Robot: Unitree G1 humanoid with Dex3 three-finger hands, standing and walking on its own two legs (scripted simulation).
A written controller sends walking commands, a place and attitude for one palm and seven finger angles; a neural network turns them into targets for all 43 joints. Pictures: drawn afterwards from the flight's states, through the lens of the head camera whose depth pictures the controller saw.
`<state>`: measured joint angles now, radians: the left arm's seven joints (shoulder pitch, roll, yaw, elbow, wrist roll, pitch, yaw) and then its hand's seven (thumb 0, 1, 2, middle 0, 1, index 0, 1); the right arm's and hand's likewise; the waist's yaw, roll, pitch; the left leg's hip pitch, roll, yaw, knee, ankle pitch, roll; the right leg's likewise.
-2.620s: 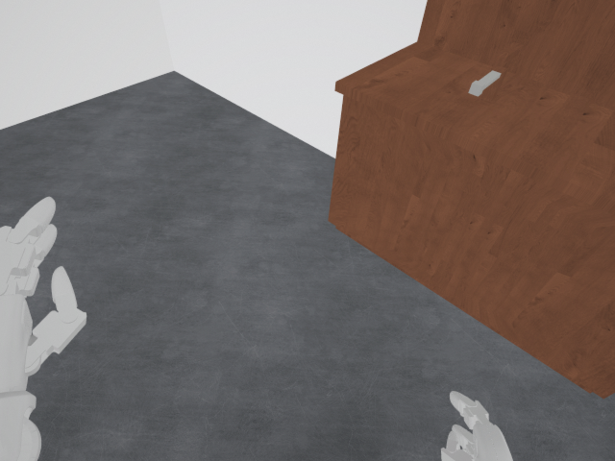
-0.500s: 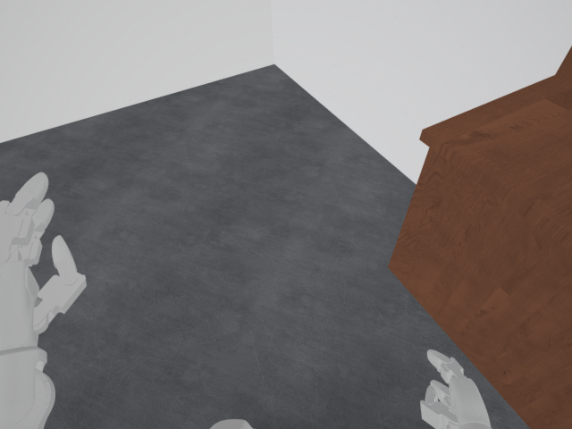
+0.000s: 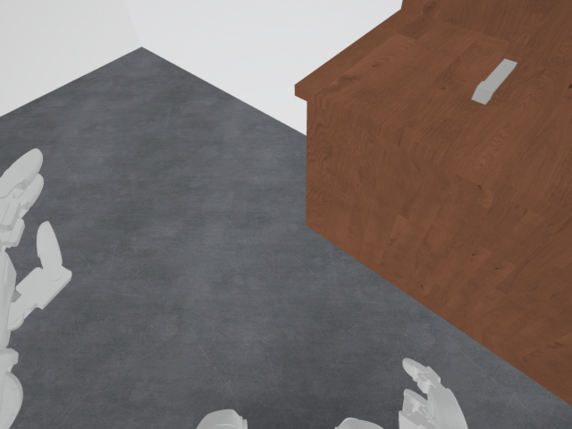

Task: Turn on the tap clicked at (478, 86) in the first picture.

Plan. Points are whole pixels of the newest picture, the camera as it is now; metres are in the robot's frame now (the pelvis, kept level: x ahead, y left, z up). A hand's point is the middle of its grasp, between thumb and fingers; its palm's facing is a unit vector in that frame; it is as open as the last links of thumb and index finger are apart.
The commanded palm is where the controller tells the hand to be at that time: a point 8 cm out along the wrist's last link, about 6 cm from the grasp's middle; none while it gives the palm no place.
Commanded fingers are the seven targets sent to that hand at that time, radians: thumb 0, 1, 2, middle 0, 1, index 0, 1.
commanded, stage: turn to face it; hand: left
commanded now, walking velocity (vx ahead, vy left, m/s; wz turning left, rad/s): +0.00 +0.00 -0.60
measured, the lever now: (483, 92) +0.69 -0.34 +0.06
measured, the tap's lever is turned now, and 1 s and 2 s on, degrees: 0 0 0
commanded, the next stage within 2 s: take the last steps up to it in 1.72 s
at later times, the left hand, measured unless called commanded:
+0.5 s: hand (92, 300) +0.20 +0.18 +0.19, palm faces +0.20 -0.89 -0.41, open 7.4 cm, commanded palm +0.17 +0.22 +0.20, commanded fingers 0.00 0.90 0.90 -0.20 -0.30 -0.20 -0.30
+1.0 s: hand (242, 341) +0.17 +0.04 +0.20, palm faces -0.13 -0.87 -0.47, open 7.4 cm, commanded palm +0.15 +0.11 +0.20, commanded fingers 0.00 0.90 0.90 -0.20 -0.30 -0.20 -0.30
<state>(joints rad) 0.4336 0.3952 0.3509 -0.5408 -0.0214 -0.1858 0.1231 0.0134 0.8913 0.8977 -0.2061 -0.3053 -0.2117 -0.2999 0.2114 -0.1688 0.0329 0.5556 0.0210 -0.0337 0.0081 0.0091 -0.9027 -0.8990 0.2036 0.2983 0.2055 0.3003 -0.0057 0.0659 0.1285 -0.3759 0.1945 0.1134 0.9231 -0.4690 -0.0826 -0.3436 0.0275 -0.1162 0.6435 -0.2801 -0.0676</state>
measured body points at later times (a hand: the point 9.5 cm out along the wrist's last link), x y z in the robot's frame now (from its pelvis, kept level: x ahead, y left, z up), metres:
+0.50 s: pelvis -0.07 +0.00 +0.01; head -0.06 -0.01 +0.46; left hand +0.18 +0.22 +0.22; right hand +0.06 -0.26 -0.06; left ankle -0.02 +0.14 -0.72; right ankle -0.06 -0.09 -0.66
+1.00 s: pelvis -0.14 -0.03 +0.01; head -0.12 -0.05 +0.46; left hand +0.17 +0.09 +0.22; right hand -0.15 -0.34 -0.08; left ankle -0.06 +0.09 -0.72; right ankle -0.10 -0.13 -0.72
